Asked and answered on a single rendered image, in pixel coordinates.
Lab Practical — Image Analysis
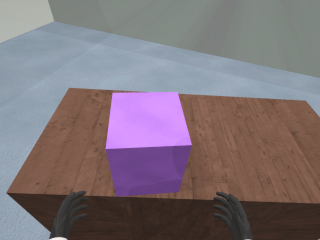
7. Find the robot left hand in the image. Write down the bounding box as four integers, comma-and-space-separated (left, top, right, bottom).
49, 191, 88, 240

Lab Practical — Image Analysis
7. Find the pedestal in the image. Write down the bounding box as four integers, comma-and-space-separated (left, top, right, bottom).
6, 88, 320, 240

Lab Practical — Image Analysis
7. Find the robot right hand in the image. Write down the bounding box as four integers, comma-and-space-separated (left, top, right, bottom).
213, 192, 254, 240

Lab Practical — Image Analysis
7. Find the carton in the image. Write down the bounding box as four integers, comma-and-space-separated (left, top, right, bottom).
105, 92, 192, 197

